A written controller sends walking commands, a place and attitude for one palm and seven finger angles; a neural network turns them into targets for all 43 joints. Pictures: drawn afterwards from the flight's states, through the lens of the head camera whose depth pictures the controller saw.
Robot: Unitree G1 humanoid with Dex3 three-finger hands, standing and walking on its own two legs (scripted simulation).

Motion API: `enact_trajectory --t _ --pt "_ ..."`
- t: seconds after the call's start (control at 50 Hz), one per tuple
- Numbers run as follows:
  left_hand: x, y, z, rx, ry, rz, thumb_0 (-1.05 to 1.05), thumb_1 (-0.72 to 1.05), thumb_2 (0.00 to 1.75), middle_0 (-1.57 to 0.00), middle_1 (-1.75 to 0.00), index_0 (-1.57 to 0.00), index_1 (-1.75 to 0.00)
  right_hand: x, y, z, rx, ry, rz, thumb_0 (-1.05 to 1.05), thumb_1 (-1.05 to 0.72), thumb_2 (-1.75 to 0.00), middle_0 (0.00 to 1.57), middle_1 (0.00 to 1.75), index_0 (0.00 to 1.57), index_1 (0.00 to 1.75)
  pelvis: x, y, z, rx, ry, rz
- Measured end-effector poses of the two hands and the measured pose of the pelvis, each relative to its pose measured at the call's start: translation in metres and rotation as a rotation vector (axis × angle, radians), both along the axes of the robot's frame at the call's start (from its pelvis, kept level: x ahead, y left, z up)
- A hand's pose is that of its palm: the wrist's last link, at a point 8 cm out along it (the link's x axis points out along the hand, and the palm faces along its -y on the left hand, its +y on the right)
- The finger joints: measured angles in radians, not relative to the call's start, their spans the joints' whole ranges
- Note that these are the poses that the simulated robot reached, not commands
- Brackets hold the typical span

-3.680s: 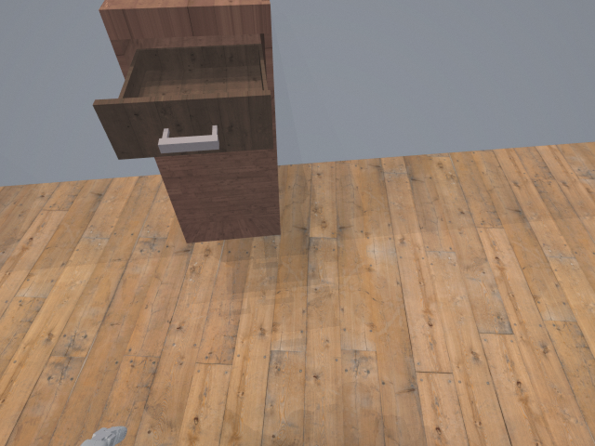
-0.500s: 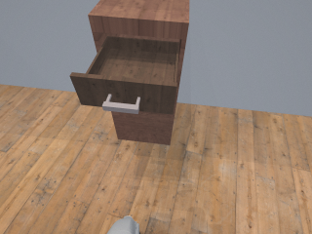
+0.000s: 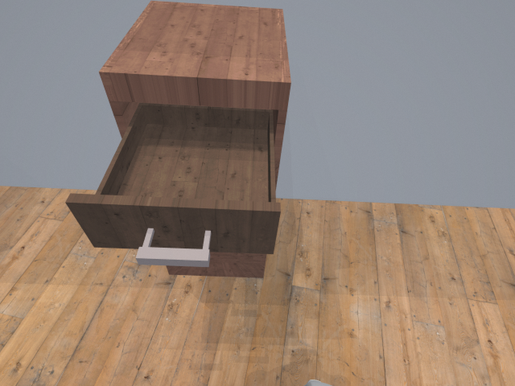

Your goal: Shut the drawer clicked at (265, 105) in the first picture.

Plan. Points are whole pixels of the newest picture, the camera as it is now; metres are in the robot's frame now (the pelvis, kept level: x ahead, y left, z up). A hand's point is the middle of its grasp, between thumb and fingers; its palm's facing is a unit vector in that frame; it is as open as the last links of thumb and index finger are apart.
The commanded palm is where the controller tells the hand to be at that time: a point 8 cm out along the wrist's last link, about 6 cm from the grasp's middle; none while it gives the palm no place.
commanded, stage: come to a stop and stand still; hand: left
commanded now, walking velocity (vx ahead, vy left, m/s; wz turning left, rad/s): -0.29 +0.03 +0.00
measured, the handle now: (176, 246) +0.34 +0.16 -0.01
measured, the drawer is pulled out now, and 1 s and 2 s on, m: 0.29 0.29 0.29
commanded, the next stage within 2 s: look again from close up in 1.48 s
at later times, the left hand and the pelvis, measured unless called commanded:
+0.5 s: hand out of the picture +0.04 +0.21 -0.20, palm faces +0.11 -0.97 -0.23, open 7.3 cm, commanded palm none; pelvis -0.02 +0.02 -0.02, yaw +2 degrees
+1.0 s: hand out of the picture -0.06 +0.18 -0.18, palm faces +0.02 -0.98 -0.18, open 7.3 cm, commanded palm none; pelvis -0.05 +0.00 +0.00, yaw +0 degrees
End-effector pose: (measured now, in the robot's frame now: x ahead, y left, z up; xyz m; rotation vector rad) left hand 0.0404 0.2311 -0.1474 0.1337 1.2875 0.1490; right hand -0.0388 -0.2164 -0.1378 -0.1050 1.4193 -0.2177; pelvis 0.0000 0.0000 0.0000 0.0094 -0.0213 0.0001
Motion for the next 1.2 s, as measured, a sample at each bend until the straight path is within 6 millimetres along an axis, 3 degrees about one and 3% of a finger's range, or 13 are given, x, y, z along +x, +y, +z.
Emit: enact_trajectory --t 0.12,0.24,0.32,0.42,0.5,0.56,0.66,0.76,0.82,0.9,1.02,1.1,1.2 --pt "0.058 -0.027 0.0 0.032 -0.058 -0.047 0.0 0.92 0.9 -0.2 -0.3 -0.2 -0.3 -0.015 0.003 -0.017 0.075 0.137 -0.049 0.0 -0.91 -0.9 0.2 0.3 0.2 0.3 0.029 -0.022 -0.01 0.021 0.003 -0.002" --pt "0.074 -0.046 0.004 0.031 -0.091 -0.026 -0.01 0.92 0.9 -0.2 -0.3 -0.2 -0.3 0.008 -0.008 -0.024 0.092 0.154 -0.039 0.01 -0.91 -0.9 0.2 0.3 0.2 0.3 0.03 -0.03 -0.011 0.006 0.016 0.038" --pt "0.06 -0.034 0.007 0.05 -0.109 0.022 -0.01 0.93 0.9 -0.2 -0.3 -0.21 -0.3 0.042 -0.021 -0.024 0.05 0.086 0.026 0.01 -0.91 -0.9 0.2 0.3 0.2 0.3 0.015 -0.024 -0.009 0.012 0.016 0.051" --pt "0.022 -0.002 0.001 0.067 -0.075 0.045 -0.01 0.92 0.9 -0.2 -0.3 -0.21 -0.3 0.084 -0.027 -0.017 -0.019 -0.082 0.085 0.01 -0.91 -0.9 0.2 0.3 0.2 0.3 -0.007 -0.006 -0.012 0.004 0.009 0.052" --pt "-0.013 0.03 -0.017 0.054 -0.048 0.065 0.0 0.92 0.9 -0.2 -0.3 -0.21 -0.3 0.096 -0.016 -0.008 -0.076 -0.213 0.118 0.0 -0.91 -0.9 0.19 0.3 0.2 0.3 -0.024 0.016 -0.023 -0.015 -0.004 0.038" --pt "-0.04 0.045 -0.02 0.035 -0.003 0.083 0.0 0.92 0.9 -0.2 -0.3 -0.2 -0.3 0.084 0.001 0.004 -0.087 -0.238 0.127 0.0 -0.91 -0.9 0.19 0.3 0.2 0.3 -0.032 0.028 -0.018 -0.016 -0.023 0.028" --pt "-0.082 0.054 -0.01 0.001 0.06 0.104 0.0 0.92 0.9 -0.2 -0.3 -0.2 -0.3 0.053 0.025 0.017 -0.071 -0.183 0.13 0.0 -0.91 -0.9 0.2 0.3 0.2 0.3 -0.036 0.037 0.0 -0.036 -0.007 0.031" --pt "-0.123 0.05 -0.007 -0.015 0.18 0.095 0.0 0.92 0.9 -0.2 -0.3 -0.2 -0.3 0.021 0.029 0.017 -0.07 -0.123 0.08 0.01 -0.92 -0.9 0.2 0.3 0.2 0.3 -0.04 0.039 0.004 -0.025 0.017 0.01" --pt "-0.138 0.043 -0.006 -0.02 0.246 0.078 0.0 0.92 0.9 -0.2 -0.3 -0.2 -0.3 -0.002 0.027 0.015 -0.065 -0.075 0.044 0.01 -0.91 -0.9 0.2 0.3 0.2 0.3 -0.043 0.036 0.004 -0.017 0.027 0.0" --pt "-0.134 0.028 -0.003 -0.021 0.267 0.047 0.0 0.92 0.9 -0.2 -0.3 -0.2 -0.3 -0.034 0.021 0.009 -0.045 0.006 0.004 0.01 -0.91 -0.9 0.2 0.3 0.2 0.3 -0.047 0.026 0.003 -0.011 0.033 -0.005" --pt "-0.099 -0.008 -0.005 0.005 0.158 0.014 0.0 0.91 0.9 -0.2 -0.3 -0.2 -0.3 -0.069 0.001 -0.011 0.018 0.108 -0.039 0.01 -0.9 -0.9 0.2 0.3 0.2 0.3 -0.049 -0.002 -0.006 0.017 0.032 -0.004" --pt "-0.084 -0.028 0.002 0.025 0.11 0.007 0.02 0.94 0.9 -0.2 -0.3 -0.2 -0.3 -0.071 -0.009 -0.017 0.055 0.124 -0.031 0.01 -0.91 -0.9 0.2 0.3 0.2 0.3 -0.045 -0.017 -0.004 -0.005 0.019 0.005" --pt "-0.079 -0.041 0.001 0.028 0.087 0.022 0.02 0.96 0.9 -0.2 -0.3 -0.2 -0.3 -0.054 -0.016 -0.02 0.067 0.086 -0.009 0.01 -0.91 -0.9 0.2 0.3 0.2 0.3 -0.041 -0.031 -0.004 -0.01 0.004 0.015"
